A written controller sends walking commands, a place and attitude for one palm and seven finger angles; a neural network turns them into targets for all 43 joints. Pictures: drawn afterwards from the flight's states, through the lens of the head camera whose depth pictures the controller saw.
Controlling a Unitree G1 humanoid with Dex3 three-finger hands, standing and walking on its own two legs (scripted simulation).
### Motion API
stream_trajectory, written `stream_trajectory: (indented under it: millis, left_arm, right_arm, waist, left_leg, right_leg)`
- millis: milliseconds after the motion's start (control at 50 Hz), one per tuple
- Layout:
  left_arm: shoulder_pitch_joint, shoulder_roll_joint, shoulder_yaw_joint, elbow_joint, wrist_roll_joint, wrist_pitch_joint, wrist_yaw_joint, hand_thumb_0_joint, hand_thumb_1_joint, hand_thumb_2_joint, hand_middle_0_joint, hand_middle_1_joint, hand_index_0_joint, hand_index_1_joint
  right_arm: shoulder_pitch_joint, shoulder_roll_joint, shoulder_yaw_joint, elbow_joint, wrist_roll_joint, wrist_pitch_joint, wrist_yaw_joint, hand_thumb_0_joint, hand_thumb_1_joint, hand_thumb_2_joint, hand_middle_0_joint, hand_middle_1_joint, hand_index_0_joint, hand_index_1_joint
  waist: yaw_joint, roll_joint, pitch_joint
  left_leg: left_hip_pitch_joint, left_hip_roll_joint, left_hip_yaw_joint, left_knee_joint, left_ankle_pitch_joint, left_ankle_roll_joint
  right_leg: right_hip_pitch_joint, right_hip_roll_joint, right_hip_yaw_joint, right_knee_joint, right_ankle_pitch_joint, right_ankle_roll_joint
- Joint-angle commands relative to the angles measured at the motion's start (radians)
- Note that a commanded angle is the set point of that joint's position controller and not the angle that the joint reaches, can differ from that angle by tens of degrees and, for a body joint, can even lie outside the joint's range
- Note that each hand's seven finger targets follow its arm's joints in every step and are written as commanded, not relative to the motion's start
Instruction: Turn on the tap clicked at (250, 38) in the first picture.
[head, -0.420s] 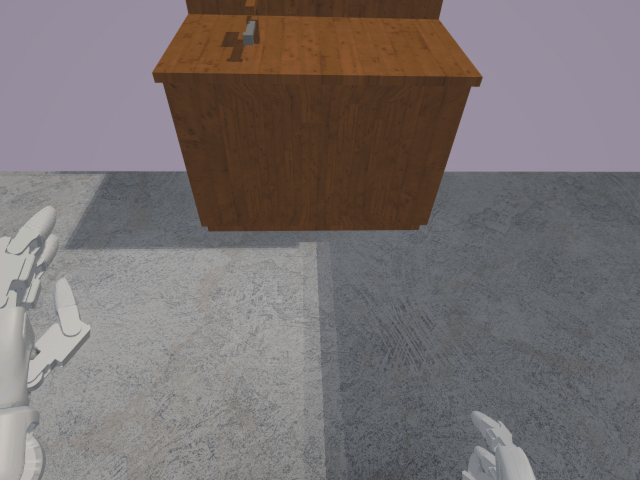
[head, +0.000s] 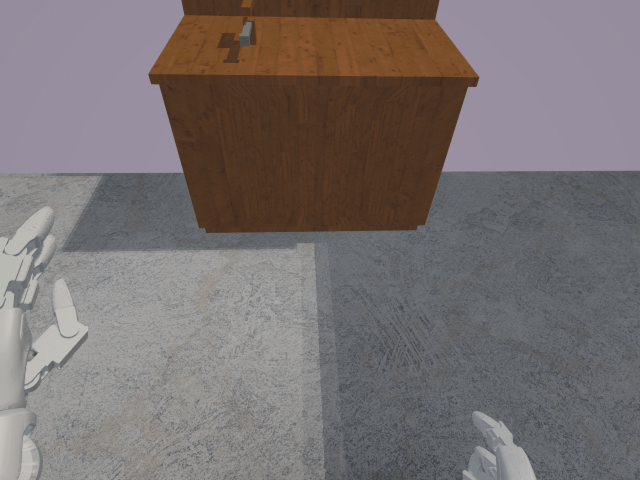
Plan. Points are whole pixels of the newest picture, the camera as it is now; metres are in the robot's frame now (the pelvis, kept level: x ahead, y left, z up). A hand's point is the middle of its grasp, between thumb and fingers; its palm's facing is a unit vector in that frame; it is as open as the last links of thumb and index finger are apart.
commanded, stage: walk to a spot facing it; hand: left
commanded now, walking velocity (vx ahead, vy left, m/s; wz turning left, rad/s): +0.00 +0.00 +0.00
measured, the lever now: (244, 39) +1.25 +0.31 +0.05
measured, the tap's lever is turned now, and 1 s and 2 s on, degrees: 0 0 0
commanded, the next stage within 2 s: none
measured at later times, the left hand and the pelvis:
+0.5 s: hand (62, 318) +0.23 +0.27 +0.15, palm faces +0.53 -0.76 -0.38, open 7.4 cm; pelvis +0.04 +0.00 -0.02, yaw +7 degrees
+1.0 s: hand (79, 213) +0.35 +0.31 +0.17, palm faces +0.59 -0.65 -0.48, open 7.4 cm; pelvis +0.22 +0.02 -0.01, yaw +16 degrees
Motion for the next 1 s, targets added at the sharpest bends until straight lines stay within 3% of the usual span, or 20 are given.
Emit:
stream_trajectory:
  millis: [0, 80, 200, 320, 380, 420, 440, 480, 520, 560, 580, 600, 620, 640, 660, 700, 760, 800, 900, 980]
  left_arm:
    - [-0.079, 0.157, 0.101, -0.199, 0.0, -0.062, 0.019, 0.0, 0.9, 0.9, -0.2, -0.3, -0.2, -0.3]
    - [-0.102, 0.162, 0.096, -0.208, 0.003, -0.064, 0.02, 0.0, 0.9, 0.9, -0.2, -0.3, -0.2, -0.3]
    - [-0.086, 0.179, 0.118, -0.244, 0.011, -0.041, 0.039, 0.0, 0.9, 0.9, -0.2, -0.3, -0.2, -0.3]
    - [-0.064, 0.184, 0.144, -0.26, 0.009, -0.058, 0.044, 0.0, 0.9, 0.9, -0.2, -0.3, -0.2, -0.3]
    - [-0.068, 0.164, 0.121, -0.229, 0.014, -0.053, 0.031, 0.0, 0.9, 0.9, -0.2, -0.3, -0.2, -0.3]
    - [-0.124, 0.175, 0.115, -0.23, 0.022, -0.061, 0.031, 0.0, 0.9, 0.9, -0.2, -0.3, -0.2, -0.3]
    - [-0.144, 0.182, 0.115, -0.229, 0.024, -0.067, 0.032, 0.0, 0.9, 0.9, -0.2, -0.3, -0.2, -0.3]
    - [-0.198, 0.214, 0.125, -0.252, 0.023, -0.083, 0.042, 0.0, 0.9, 0.9, -0.2, -0.3, -0.2, -0.3]
    - [-0.193, 0.239, 0.153, -0.291, 0.027, -0.096, 0.052, 0.0, 0.9, 0.9, -0.2, -0.3, -0.2, -0.3]
    - [-0.102, 0.249, 0.19, -0.289, 0.024, -0.089, 0.047, 0.0, 0.9, 0.9, -0.2, -0.3, -0.2, -0.3]
    - [-0.082, 0.234, 0.181, -0.324, 0.007, -0.086, 0.043, 0.0, 0.9, 0.9, -0.2, -0.3, -0.2, -0.3]
    - [-0.07, 0.219, 0.181, -0.404, -0.005, -0.099, 0.041, 0.0, 0.9, 0.9, -0.2, -0.3, -0.2, -0.3]
    - [-0.061, 0.211, 0.168, -0.463, 0.001, -0.124, 0.047, 0.0, 0.9, 0.9, -0.2, -0.3, -0.2, -0.3]
    - [-0.067, 0.268, 0.197, -0.411, 0.019, -0.125, 0.046, 0.0, 0.9, 0.9, -0.2, -0.3, -0.2, -0.3]
    - [-0.083, 0.25, 0.186, -0.39, 0.007, -0.105, 0.032, 0.0, 0.9, 0.9, -0.2, -0.3, -0.2, -0.3]
    - [-0.075, 0.188, 0.148, -0.383, 0.005, -0.086, 0.026, 0.0, 0.9, 0.9, -0.2, -0.3, -0.2, -0.3]
    - [0.007, 0.174, 0.155, -0.354, -0.006, -0.08, 0.019, 0.0, 0.9, 0.9, -0.2, -0.3, -0.2, -0.3]
    - [0.043, 0.159, 0.149, -0.325, -0.008, -0.073, 0.012, 0.0, 0.9, 0.9, -0.2, -0.3, -0.2, -0.3]
    - [-0.014, 0.174, 0.15, -0.279, -0.002, -0.067, -0.001, 0.0, 0.9, 0.9, -0.2, -0.3, -0.2, -0.3]
    - [-0.102, 0.199, 0.154, -0.264, 0.006, -0.049, 0.0, 0.0, 0.9, 0.9, -0.2, -0.3, -0.2, -0.3]
  right_arm:
    - [-0.089, -0.12, -0.047, -0.157, -0.004, -0.056, -0.01, 0.0, -0.9, -0.9, 0.2, 0.3, 0.2, 0.3]
    - [-0.092, -0.12, -0.047, -0.155, -0.005, -0.056, -0.011, 0.0, -0.9, -0.9, 0.2, 0.3, 0.2, 0.3]
    - [-0.086, -0.121, -0.053, -0.163, -0.01, -0.037, -0.02, 0.0, -0.9, -0.9, 0.2, 0.3, 0.2, 0.3]
    - [-0.058, -0.125, -0.06, -0.137, -0.014, -0.051, -0.022, 0.0, -0.9, -0.9, 0.2, 0.3, 0.2, 0.3]
    - [-0.068, -0.12, -0.056, -0.138, -0.009, -0.049, -0.017, 0.0, -0.9, -0.9, 0.2, 0.3, 0.2, 0.3]
    - [-0.069, -0.116, -0.051, -0.134, -0.01, -0.05, -0.014, 0.0, -0.9, -0.9, 0.2, 0.3, 0.2, 0.3]
    - [-0.067, -0.112, -0.05, -0.131, -0.01, -0.054, -0.012, 0.0, -0.9, -0.9, 0.2, 0.3, 0.2, 0.3]
    - [-0.083, -0.102, -0.053, -0.117, -0.005, -0.066, -0.004, 0.0, -0.9, -0.9, 0.2, 0.3, 0.2, 0.3]
    - [-0.103, -0.106, -0.051, -0.118, -0.012, -0.068, -0.007, 0.0, -0.9, -0.9, 0.2, 0.3, 0.2, 0.3]
    - [-0.079, -0.084, -0.042, -0.117, -0.017, -0.05, -0.007, 0.0, -0.9, -0.9, 0.2, 0.3, 0.2, 0.3]
    - [-0.047, -0.077, -0.044, -0.116, -0.011, -0.042, -0.005, 0.0, -0.9, -0.9, 0.2, 0.3, 0.2, 0.3]
    - [-0.065, -0.11, -0.059, -0.132, -0.011, -0.043, -0.003, 0.0, -0.9, -0.9, 0.2, 0.3, 0.2, 0.3]
    - [-0.074, -0.105, -0.064, -0.143, -0.016, -0.045, 0.007, 0.0, -0.9, -0.9, 0.2, 0.3, 0.2, 0.3]
    - [-0.053, -0.091, -0.058, -0.116, -0.018, -0.045, 0.023, 0.0, -0.9, -0.9, 0.2, 0.3, 0.2, 0.3]
    - [-0.075, -0.099, -0.063, -0.106, -0.028, -0.047, 0.025, 0.0, -0.9, -0.9, 0.2, 0.3, 0.2, 0.3]
    - [-0.057, -0.12, -0.089, -0.099, -0.002, -0.049, 0.031, 0.0, -0.9, -0.9, 0.2, 0.3, 0.2, 0.3]
    - [-0.048, -0.105, -0.083, -0.093, 0.008, -0.062, 0.026, 0.0, -0.9, -0.9, 0.2, 0.3, 0.2, 0.3]
    - [-0.046, -0.1, -0.079, -0.105, 0.002, -0.061, 0.024, 0.0, -0.9, -0.9, 0.2, 0.3, 0.2, 0.3]
    - [-0.05, -0.099, -0.078, -0.102, -0.01, -0.073, 0.001, 0.0, -0.9, -0.9, 0.2, 0.3, 0.2, 0.3]
    - [-0.087, -0.094, -0.068, -0.097, -0.006, -0.066, -0.009, 0.0, -0.9, -0.9, 0.2, 0.3, 0.2, 0.3]
  waist:
    - [-0.003, 0.03, -0.08]
    - [-0.005, 0.033, -0.062]
    - [-0.018, 0.041, -0.011]
    - [-0.025, 0.087, -0.073]
    - [-0.025, 0.08, 0.001]
    - [-0.023, -0.003, 0.067]
    - [-0.017, -0.073, 0.075]
    - [-0.003, -0.264, 0.043]
    - [0.013, -0.208, 0.029]
    - [-0.01, -0.076, -0.017]
    - [-0.056, 0.025, -0.081]
    - [-0.06, 0.318, -0.143]
    - [-0.041, 0.457, -0.185]
    - [-0.046, 0.264, -0.172]
    - [-0.053, 0.153, -0.109]
    - [-0.047, 0.103, -0.043]
    - [-0.02, 0.166, -0.052]
    - [-0.02, 0.192, -0.039]
    - [-0.014, 0.22, -0.023]
    - [0.021, 0.132, -0.121]
  left_leg:
    - [-0.053, 0.055, -0.036, -0.131, -0.016, 0.004]
    - [-0.065, 0.054, -0.044, -0.135, -0.078, 0.011]
    - [-0.168, 0.059, -0.128, -0.097, -0.449, 0.066]
    - [-0.164, 0.116, -0.243, -0.039, -0.144, 0.112]
    - [-0.28, 0.092, -0.217, -0.026, -0.348, 0.099]
    - [-0.399, 0.047, -0.172, 0.032, -0.428, 0.074]
    - [-0.457, 0.012, -0.096, 0.124, -0.394, 0.054]
    - [-0.446, -0.006, 0.038, 0.404, -0.268, 0.013]
    - [-0.406, 0.057, 0.003, 0.387, -0.298, 0.01]
    - [-0.138, 0.021, 0.077, 0.107, -0.199, 0.021]
    - [0.082, -0.035, 0.095, -0.047, -0.025, 0.029]
    - [0.319, 0.138, -0.209, -0.131, 0.233, 0.12]
    - [0.46, 0.345, -0.543, -0.118, 0.583, 0.227]
    - [0.408, 0.39, -0.594, -0.122, 0.465, 0.261]
    - [0.357, 0.404, -0.6, -0.13, 0.409, 0.28]
    - [0.313, 0.343, -0.437, -0.14, 0.323, 0.253]
    - [0.289, 0.247, -0.227, -0.167, 0.317, 0.193]
    - [0.228, 0.217, -0.154, -0.187, 0.352, 0.166]
    - [0.184, 0.223, -0.078, -0.185, 0.433, 0.149]
    - [0.086, 0.168, -0.035, 0.156, 0.404, 0.117]
  right_leg:
    - [0.084, -0.041, 0.04, -0.064, 0.04, -0.016]
    - [0.067, -0.05, 0.037, -0.072, -0.027, -0.015]
    - [-0.035, -0.105, 0.047, -0.03, -0.47, -0.05]
    - [0.04, -0.114, -0.014, 0.155, -0.236, -0.041]
    - [0.024, -0.141, 0.033, 0.107, -0.396, -0.048]
    - [0.051, -0.185, 0.106, 0.044, -0.501, -0.083]
    - [0.103, -0.242, 0.181, -0.022, -0.538, -0.118]
    - [0.178, -0.432, 0.352, -0.152, -0.434, -0.207]
    - [0.206, -0.461, 0.286, -0.101, -0.124, -0.243]
    - [0.1, -0.337, 0.018, 0.102, 0.124, -0.156]
    - [0.013, -0.237, -0.129, 0.374, 0.242, -0.082]
    - [-0.244, -0.096, -0.21, 0.707, 0.01, 0.017]
    - [-0.448, -0.036, -0.136, 0.88, -0.446, 0.026]
    - [-0.47, -0.079, -0.044, 0.928, -0.423, 0.001]
    - [-0.529, -0.114, -0.022, 0.931, -0.401, 0.011]
    - [-0.575, -0.129, -0.038, 0.869, -0.348, 0.02]
    - [-0.516, -0.117, -0.116, 0.705, -0.203, 0.032]
    - [-0.441, -0.106, -0.153, 0.593, -0.14, 0.036]
    - [-0.278, -0.081, -0.212, 0.347, -0.085, 0.024]
    - [0.156, -0.019, -0.263, 0.053, 0.015, 0.008]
